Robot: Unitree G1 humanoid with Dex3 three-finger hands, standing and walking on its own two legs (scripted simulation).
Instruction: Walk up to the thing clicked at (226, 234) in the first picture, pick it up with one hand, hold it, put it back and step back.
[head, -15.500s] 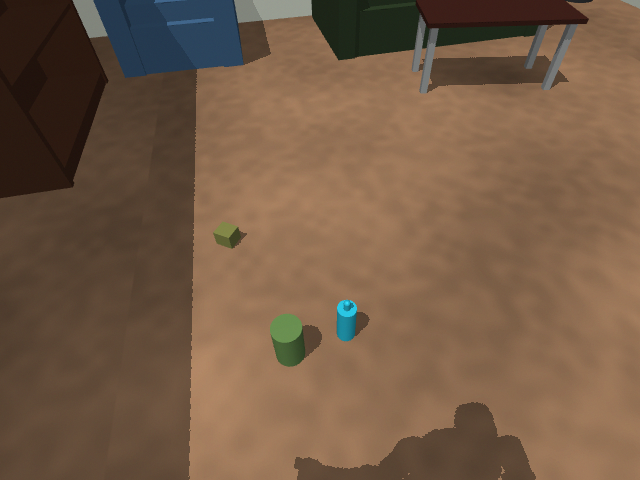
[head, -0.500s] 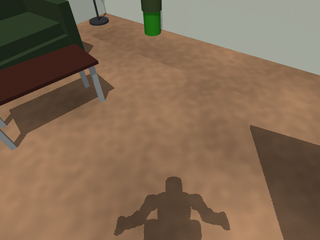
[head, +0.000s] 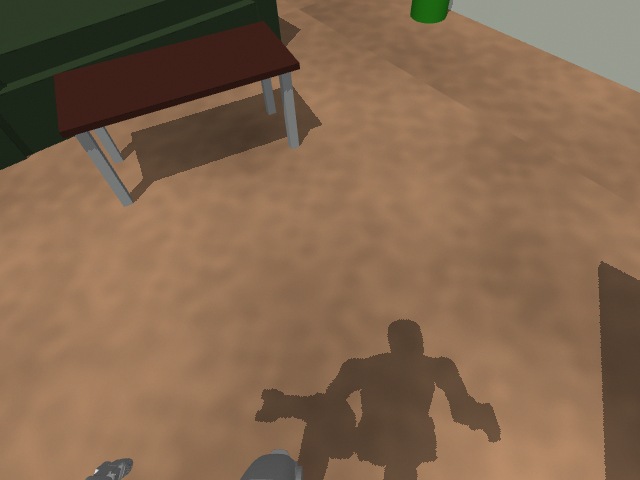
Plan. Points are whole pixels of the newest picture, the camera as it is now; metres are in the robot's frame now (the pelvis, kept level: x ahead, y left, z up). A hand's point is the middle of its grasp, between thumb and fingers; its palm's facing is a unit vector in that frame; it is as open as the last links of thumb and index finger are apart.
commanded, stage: walk up
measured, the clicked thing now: out of the picture -0.36 +1.36 -0.74
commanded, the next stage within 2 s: none
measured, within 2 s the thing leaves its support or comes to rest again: neither
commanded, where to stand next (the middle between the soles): +0.08 +0.04 m, yaw +96 degrees
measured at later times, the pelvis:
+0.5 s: pelvis +0.03 -0.02 -0.01, yaw +28 degrees
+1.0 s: pelvis +0.03 -0.03 -0.03, yaw +54 degrees
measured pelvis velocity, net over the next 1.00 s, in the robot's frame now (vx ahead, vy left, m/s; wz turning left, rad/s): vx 0.03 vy -0.03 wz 0.94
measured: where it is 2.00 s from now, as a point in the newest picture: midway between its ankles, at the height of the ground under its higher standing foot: outside the picture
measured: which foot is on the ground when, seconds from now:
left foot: up 0.00-0.16, down 0.18-0.56, up 0.58-0.94, down 0.96-1.00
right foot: down 0.00-0.22, up 0.24-0.54, down 0.56-0.96, up 0.98-1.00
